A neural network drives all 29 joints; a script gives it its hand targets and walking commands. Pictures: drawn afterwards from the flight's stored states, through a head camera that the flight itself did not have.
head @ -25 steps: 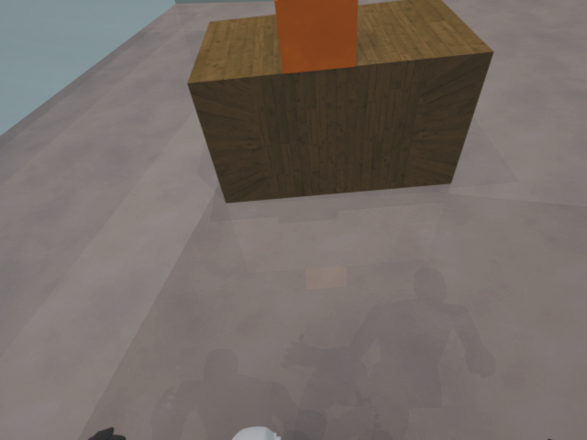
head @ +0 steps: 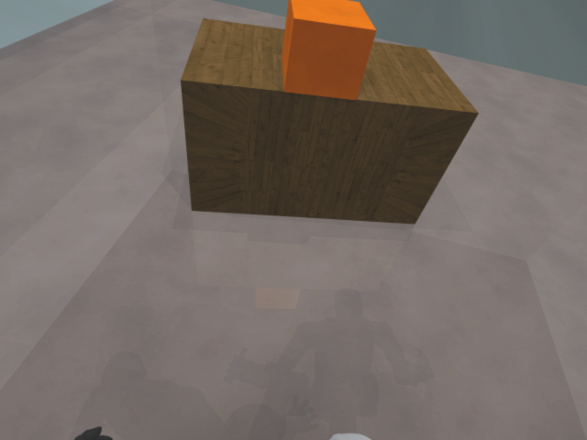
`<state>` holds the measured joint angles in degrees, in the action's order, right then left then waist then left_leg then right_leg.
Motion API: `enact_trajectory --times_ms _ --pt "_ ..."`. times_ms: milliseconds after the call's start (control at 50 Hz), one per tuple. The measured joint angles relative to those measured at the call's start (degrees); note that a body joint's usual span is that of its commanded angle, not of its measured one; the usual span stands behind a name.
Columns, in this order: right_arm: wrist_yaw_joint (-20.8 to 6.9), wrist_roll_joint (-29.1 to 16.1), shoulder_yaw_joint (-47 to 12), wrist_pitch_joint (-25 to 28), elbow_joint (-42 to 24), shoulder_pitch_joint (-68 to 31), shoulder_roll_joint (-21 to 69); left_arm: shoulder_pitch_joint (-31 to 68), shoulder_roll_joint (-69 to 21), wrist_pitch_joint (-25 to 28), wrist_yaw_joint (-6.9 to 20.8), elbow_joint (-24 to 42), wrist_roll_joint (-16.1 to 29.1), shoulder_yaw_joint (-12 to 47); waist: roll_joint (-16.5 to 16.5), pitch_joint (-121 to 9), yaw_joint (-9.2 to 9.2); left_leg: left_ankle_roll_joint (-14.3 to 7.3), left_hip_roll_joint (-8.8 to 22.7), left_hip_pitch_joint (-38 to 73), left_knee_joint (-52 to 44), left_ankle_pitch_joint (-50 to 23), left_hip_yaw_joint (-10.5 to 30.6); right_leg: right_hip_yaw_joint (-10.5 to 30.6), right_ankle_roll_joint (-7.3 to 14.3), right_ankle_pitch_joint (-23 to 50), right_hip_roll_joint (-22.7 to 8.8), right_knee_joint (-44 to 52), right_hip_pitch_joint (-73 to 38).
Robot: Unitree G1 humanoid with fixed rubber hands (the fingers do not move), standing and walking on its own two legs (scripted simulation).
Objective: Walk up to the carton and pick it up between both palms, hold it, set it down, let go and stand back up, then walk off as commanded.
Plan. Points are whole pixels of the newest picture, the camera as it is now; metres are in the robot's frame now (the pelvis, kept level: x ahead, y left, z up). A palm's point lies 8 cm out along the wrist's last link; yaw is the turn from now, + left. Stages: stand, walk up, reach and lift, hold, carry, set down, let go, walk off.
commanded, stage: walk up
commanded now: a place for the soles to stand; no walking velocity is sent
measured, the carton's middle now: (322, 45) +1.41 -0.08 +0.00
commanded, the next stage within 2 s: none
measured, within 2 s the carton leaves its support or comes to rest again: neither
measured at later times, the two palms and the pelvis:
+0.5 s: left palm (149, 374) +0.23 +0.22 -0.07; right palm out of the picture +0.12 -0.40 -0.09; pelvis +0.08 -0.08 -0.01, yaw -6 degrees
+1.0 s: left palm (129, 362) +0.26 +0.26 -0.10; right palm (535, 402) +0.23 -0.37 -0.08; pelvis +0.16 -0.05 -0.01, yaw +0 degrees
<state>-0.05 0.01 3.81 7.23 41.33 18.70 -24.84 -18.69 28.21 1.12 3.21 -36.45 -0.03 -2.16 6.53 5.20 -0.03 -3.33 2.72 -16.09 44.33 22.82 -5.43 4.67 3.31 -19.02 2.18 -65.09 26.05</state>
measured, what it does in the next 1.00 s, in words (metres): walks ahead: right foot, then left foot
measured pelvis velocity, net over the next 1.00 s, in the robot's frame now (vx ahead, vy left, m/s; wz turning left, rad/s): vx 0.16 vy -0.05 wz -0.01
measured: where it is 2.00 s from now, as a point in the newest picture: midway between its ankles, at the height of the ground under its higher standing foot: outside the picture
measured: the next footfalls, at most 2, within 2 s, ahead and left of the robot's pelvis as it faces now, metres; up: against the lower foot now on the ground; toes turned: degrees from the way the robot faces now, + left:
right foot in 0.38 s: +0.16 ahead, -0.17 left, +0.00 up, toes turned -6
left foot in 0.98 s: +0.25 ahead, +0.06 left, +0.00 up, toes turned +0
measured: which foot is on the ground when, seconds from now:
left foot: down 0.00-0.42, up 0.44-0.96, down 0.98-1.00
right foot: up 0.00-0.36, down 0.38-1.00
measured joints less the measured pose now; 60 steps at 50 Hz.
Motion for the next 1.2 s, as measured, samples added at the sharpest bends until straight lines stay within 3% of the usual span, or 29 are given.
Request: enact_trajectory --times_ms 220,300,380,440,540,680,820,920,980,1020,1080,1200 --pt "0.0 0.0 0.0 -0.1 0.0 0.0 0.0 0.1 0.3 -2.0 0.7 -0.2 0.0 0.0 1.7 0.0 0.01 0.4 -1.1 4.0 -1.7 2.6 -2.5 0.3 0.0 3.7 -2.0 1.4 0.2" --pt "0.0 0.0 0.0 -0.5 0.0 0.0 0.0 0.7 -0.1 -1.8 0.7 -0.2 0.0 0.0 1.3 0.0 0.04 1.1 -1.3 4.2 -1.7 3.8 -4.4 -0.7 0.0 3.4 -3.5 7.8 0.3" --pt "0.0 0.0 0.2 -1.2 0.0 0.1 0.0 2.4 -1.2 -0.4 0.9 -0.2 0.0 0.0 -0.2 0.1 -0.03 2.1 -0.7 4.2 -1.6 5.1 -6.4 -2.5 -0.2 -1.7 -4.8 17.0 0.2" --pt "0.0 0.0 0.1 -2.7 0.1 0.5 0.2 3.7 -2.6 2.6 0.8 -0.1 0.0 0.0 -4.4 0.3 0.05 2.3 2.4 2.9 2.7 4.9 -4.5 -4.5 -0.3 -1.2 -2.2 18.3 -1.1" --pt "0.0 0.0 -1.6 -2.8 0.0 0.3 0.6 2.1 -2.0 3.3 -0.8 -0.2 0.0 0.0 -5.2 0.1 0.02 2.3 -0.4 -4.1 18.8 4.7 2.0 -5.0 -0.3 -2.3 -2.0 20.1 -4.9" --pt "0.0 0.0 -0.3 -4.0 0.0 0.3 0.4 1.1 -3.7 3.2 -1.6 -0.2 0.0 0.0 -8.8 0.1 -0.01 2.3 -0.8 -10.9 19.0 3.3 7.6 -5.9 0.0 -3.0 -0.3 22.0 -7.6" --pt "0.0 0.0 -0.3 -5.0 0.0 0.3 0.4 1.1 -4.9 3.4 -1.7 -0.2 0.0 0.0 -10.6 -0.1 -0.02 2.3 -0.8 -11.8 19.0 1.1 8.5 -7.4 0.0 -5.2 0.3 22.0 -10.8" --pt "0.0 0.0 -0.3 -4.1 0.0 0.3 0.4 1.1 -4.4 3.4 -1.7 -0.2 0.0 0.0 -10.2 -0.1 -0.04 2.3 0.3 -11.9 13.9 1.1 8.3 -9.8 -0.1 -6.8 0.3 22.0 -11.3" --pt "-0.1 0.0 -0.2 -2.5 -0.1 0.3 0.4 1.1 -3.2 3.0 -1.5 -0.2 0.0 0.0 -8.5 0.2 -0.05 2.3 0.8 -10.4 4.8 -1.0 7.1 -11.2 -0.2 -8.2 -0.6 21.2 -11.4" --pt "-0.1 0.0 -0.1 -0.4 0.0 0.3 0.5 1.1 -2.6 1.8 -1.5 -0.3 0.0 0.0 -5.2 1.5 -0.15 2.1 -1.3 -8.6 4.5 -1.7 5.4 -9.1 -0.2 -8.4 -2.8 13.3 -9.2" --pt "-0.1 0.0 0.7 -0.2 0.0 1.5 0.3 1.2 -3.7 0.9 -1.5 -0.2 0.0 0.0 -4.6 1.5 -0.09 1.6 -1.3 -5.6 4.2 -0.1 5.4 -7.0 -0.2 -8.5 -1.1 0.3 -5.0" --pt "-0.1 0.0 0.3 -0.3 0.0 2.1 0.3 2.4 -1.2 0.4 -0.8 -0.2 0.0 0.0 -1.1 1.5 -0.04 1.5 -1.8 -0.3 1.7 0.5 5.5 -4.9 -0.2 -5.2 -2.4 -3.0 0.5"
